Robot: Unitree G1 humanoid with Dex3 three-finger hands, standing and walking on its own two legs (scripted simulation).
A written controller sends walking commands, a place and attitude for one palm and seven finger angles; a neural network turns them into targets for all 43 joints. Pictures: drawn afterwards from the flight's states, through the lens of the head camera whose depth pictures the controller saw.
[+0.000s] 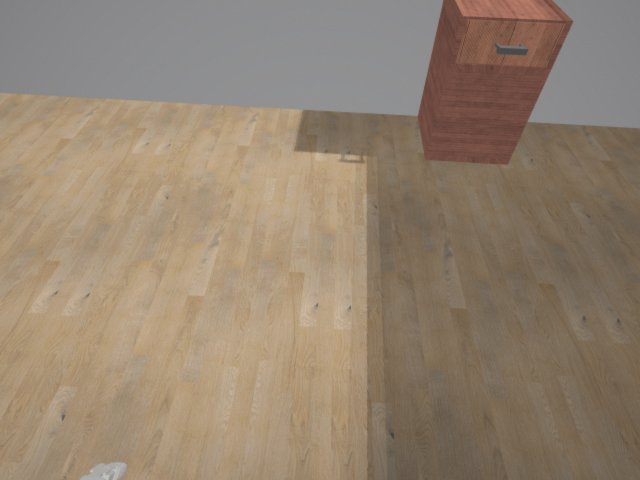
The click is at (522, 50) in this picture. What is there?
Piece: drawer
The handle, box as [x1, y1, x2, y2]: [495, 43, 528, 54]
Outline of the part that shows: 495,44 497,48 497,53 526,54 528,49 524,47 522,44 518,46 502,46 498,43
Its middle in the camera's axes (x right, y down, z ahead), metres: +0.79 -0.79 +1.61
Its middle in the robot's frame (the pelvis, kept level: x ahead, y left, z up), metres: +1.75 -0.71 -0.16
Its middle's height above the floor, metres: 0.61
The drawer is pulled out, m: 0.00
